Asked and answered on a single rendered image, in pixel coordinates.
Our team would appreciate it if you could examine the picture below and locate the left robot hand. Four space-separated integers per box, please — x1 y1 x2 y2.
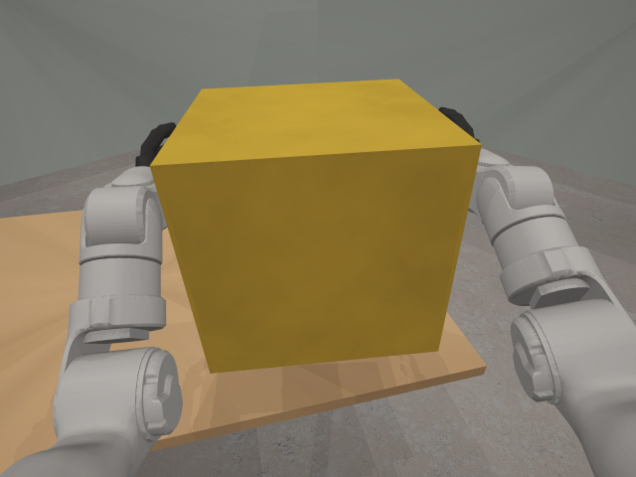
135 122 176 167

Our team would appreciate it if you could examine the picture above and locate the table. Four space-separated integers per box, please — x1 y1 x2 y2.
0 210 487 475

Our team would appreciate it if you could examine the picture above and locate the carton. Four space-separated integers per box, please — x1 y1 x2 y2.
150 79 482 374

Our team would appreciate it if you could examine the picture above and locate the left robot forearm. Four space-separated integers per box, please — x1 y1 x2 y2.
53 166 167 437

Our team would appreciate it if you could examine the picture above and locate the right robot upper arm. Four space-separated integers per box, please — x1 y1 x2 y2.
511 297 636 477

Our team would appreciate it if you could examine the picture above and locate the left robot upper arm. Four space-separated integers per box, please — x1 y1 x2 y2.
0 347 183 477

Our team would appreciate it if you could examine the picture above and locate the right robot hand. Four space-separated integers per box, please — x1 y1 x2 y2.
438 107 480 143

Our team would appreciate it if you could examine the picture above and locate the right robot forearm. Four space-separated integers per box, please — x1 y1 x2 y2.
468 148 636 335

